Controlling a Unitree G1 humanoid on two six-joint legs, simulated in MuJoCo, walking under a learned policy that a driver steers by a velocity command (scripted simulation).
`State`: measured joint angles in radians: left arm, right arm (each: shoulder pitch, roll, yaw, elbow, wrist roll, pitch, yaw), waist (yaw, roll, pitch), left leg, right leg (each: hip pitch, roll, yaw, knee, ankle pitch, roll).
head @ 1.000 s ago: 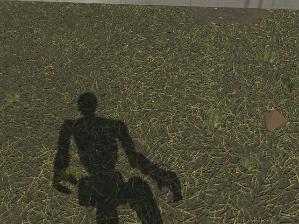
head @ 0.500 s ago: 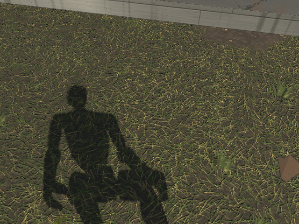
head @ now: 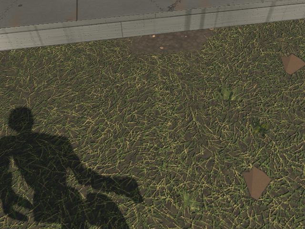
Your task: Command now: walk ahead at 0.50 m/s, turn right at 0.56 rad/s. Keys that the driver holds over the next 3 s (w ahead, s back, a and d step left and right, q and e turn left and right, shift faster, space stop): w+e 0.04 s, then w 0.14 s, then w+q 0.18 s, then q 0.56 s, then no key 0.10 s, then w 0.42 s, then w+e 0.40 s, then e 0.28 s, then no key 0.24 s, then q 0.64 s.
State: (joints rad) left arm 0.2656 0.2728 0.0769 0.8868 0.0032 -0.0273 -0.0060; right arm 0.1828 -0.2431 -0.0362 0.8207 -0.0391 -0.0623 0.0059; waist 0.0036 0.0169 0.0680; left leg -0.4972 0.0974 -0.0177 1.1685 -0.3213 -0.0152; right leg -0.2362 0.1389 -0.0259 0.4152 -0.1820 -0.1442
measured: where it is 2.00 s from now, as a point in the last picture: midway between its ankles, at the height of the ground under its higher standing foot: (131, 176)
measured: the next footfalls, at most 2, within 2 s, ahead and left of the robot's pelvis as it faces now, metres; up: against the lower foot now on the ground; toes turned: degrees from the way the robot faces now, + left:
left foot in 0.36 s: +0.39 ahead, +0.11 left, +0.00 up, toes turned -1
right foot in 0.94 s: +0.49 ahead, -0.05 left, +0.00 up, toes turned +21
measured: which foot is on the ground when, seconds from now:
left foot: up 0.00-0.34, down 0.36-0.94, up 0.96-1.00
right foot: down 0.00-0.38, up 0.40-0.92, down 0.94-1.00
